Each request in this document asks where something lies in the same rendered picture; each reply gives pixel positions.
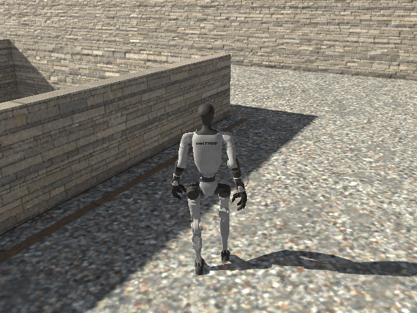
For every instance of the robot left hand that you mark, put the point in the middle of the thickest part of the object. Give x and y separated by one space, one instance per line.
175 189

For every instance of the right robot forearm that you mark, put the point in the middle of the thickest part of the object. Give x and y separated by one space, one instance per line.
238 178

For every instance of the robot right hand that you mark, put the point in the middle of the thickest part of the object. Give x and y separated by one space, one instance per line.
243 200

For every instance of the right robot upper arm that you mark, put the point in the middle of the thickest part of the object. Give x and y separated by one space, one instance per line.
230 148

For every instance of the left robot upper arm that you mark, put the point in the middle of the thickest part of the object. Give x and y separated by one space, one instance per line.
183 149

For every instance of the robot left shin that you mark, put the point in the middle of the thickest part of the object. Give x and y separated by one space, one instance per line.
197 244

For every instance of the left robot thigh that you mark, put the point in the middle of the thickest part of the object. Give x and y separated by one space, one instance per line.
193 196

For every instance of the left robot forearm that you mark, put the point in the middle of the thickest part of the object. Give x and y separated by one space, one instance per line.
177 174

